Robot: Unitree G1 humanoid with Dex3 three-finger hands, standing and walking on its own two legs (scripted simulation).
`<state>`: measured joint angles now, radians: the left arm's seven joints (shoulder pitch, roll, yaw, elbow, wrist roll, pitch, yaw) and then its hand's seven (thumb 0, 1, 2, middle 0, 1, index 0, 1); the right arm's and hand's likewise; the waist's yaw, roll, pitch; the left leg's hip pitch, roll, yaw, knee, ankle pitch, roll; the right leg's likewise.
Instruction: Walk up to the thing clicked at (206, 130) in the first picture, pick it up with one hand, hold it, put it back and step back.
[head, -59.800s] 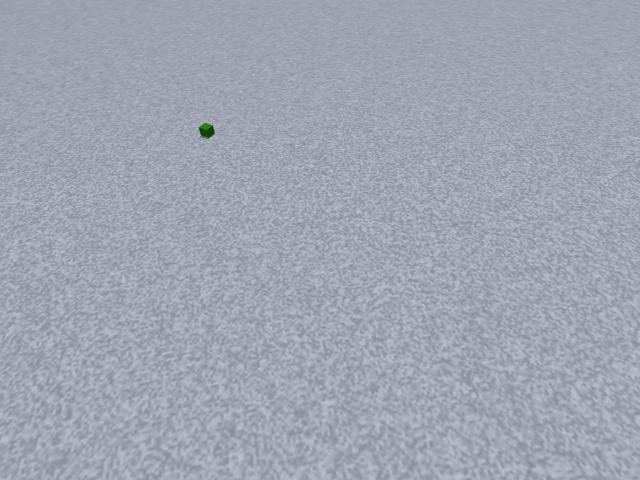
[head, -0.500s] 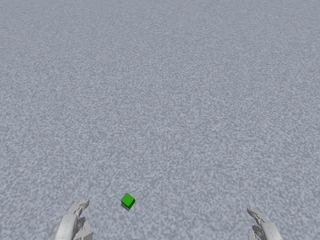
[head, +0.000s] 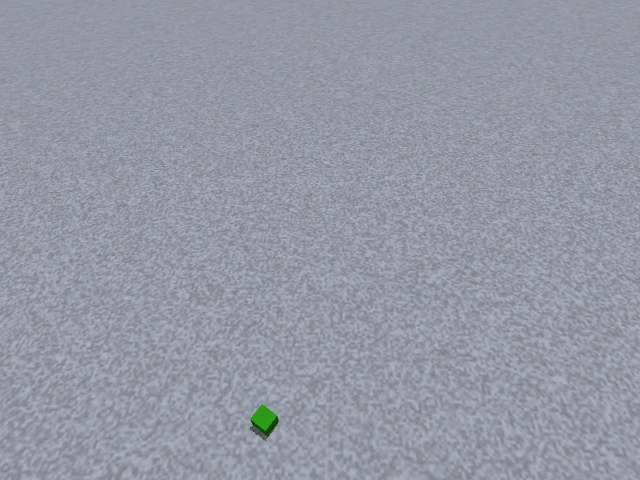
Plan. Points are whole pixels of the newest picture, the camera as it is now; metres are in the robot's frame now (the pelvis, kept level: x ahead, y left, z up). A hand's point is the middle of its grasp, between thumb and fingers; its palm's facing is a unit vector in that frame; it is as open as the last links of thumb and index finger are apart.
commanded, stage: stand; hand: left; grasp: from above
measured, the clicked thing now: (264, 420) +0.44 +0.21 -0.74
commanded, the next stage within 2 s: step back in 1.92 s
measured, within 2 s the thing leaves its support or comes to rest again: neither
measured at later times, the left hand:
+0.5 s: hand out of the picture +0.04 +0.23 -0.15, palm faces +0.02 -0.94 -0.33, open 7.4 cm
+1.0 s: hand out of the picture +0.06 +0.23 -0.15, palm faces +0.01 -0.94 -0.33, open 7.4 cm
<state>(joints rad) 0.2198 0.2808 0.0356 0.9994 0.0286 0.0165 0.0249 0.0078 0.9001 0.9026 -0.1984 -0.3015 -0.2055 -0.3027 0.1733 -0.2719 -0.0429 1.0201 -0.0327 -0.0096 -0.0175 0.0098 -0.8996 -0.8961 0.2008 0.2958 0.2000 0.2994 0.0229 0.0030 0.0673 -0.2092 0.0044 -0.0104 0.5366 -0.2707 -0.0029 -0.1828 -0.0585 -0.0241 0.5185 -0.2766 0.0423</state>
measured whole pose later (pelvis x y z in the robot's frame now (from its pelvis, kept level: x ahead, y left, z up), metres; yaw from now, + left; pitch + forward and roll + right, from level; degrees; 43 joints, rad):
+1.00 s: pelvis +0.00 -0.02 +0.01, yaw +0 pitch -3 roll +0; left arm 0.12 0.31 0.02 1.15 0.01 0.00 0.01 0.01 0.90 0.90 -0.20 -0.30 -0.21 -0.30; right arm 0.12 -0.32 -0.02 1.14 -0.02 -0.01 -0.01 0.01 -0.90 -0.90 0.20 0.30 0.20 0.30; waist 0.00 0.01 0.07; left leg -0.12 0.03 -0.01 0.35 -0.18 -0.03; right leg -0.10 -0.04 -0.03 0.35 -0.19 0.02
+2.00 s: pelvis +0.01 -0.02 +0.01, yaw -1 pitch -2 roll +0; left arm 0.08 0.34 0.04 1.10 -0.01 0.00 0.00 0.00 0.90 0.90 -0.20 -0.30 -0.21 -0.30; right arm 0.08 -0.35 -0.02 1.10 0.00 0.01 0.00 0.01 -0.90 -0.90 0.20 0.30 0.20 0.30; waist -0.01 0.02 0.10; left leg -0.17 0.05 -0.01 0.42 -0.21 -0.03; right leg -0.15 -0.01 -0.03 0.40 -0.22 0.01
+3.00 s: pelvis -0.20 +0.03 -0.01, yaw -2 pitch -1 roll +1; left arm 0.10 0.35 0.07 0.77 0.03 0.04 0.01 0.01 0.90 0.90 -0.20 -0.30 -0.21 -0.30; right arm 0.18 -0.42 -0.05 0.90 0.00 0.04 -0.03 0.01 -0.90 -0.90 0.20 0.30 0.20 0.30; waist 0.00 0.01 0.18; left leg -0.31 -0.07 -0.09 0.90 -0.51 -0.03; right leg -0.37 -0.01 0.00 0.59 -0.20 -0.02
